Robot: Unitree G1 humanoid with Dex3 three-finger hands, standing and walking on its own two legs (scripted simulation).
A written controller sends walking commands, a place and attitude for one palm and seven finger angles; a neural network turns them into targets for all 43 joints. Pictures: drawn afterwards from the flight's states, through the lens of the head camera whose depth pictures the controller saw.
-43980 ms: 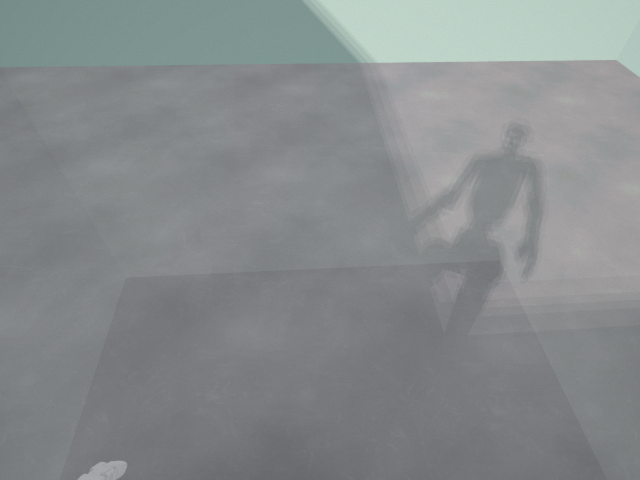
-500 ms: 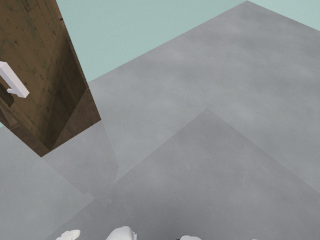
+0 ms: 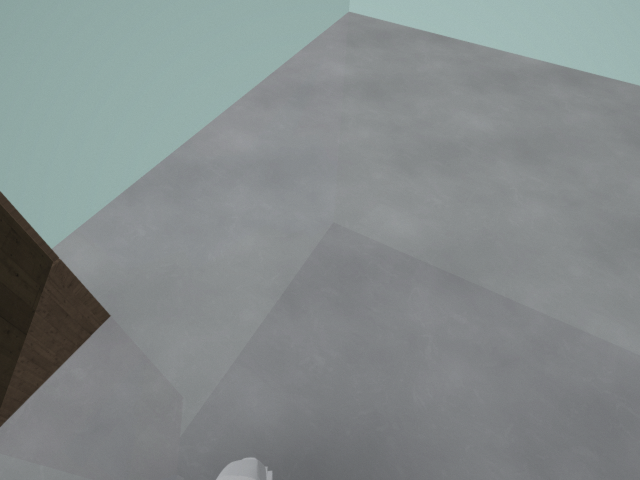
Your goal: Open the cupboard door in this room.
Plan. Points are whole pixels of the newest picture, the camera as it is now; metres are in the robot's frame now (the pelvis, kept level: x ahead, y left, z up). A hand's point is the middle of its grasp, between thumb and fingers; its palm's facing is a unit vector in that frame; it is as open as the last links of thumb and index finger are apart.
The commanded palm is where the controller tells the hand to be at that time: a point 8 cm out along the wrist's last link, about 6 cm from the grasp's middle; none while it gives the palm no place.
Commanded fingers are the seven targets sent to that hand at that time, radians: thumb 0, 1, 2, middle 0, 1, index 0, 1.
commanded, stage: walk to a spot facing it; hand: left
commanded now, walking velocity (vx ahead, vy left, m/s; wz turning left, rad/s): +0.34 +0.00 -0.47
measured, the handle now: out of the picture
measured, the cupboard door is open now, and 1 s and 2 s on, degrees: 37 37 37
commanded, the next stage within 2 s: turn to face it in 1.28 s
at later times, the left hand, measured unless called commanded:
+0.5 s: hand (270, 324) +0.38 +0.11 -0.15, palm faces -0.31 -0.93 -0.21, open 7.4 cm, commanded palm none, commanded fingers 0.00 0.90 0.90 -0.20 -0.30 -0.20 -0.30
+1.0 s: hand (282, 287) +0.47 +0.09 -0.18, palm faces -0.29 -0.94 -0.17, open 7.3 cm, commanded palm none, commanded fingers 0.00 0.90 0.90 -0.20 -0.30 -0.20 -0.30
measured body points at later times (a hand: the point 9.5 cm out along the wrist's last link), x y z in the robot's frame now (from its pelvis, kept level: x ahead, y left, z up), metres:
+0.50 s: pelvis +0.18 -0.04 -0.01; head +0.22 -0.06 +0.44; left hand +0.39 +0.15 -0.14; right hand +0.03 -0.23 -0.16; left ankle +0.12 +0.13 -0.73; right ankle +0.22 -0.15 -0.74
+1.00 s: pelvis +0.40 -0.08 +0.00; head +0.43 -0.08 +0.45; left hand +0.48 +0.14 -0.16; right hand +0.39 -0.33 -0.14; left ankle +0.47 +0.02 -0.73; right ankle +0.31 -0.18 -0.65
